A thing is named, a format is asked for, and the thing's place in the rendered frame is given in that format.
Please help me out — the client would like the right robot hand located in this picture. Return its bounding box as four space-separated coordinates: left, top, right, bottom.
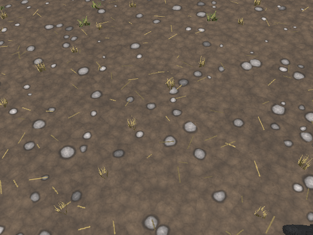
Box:
283 224 313 235

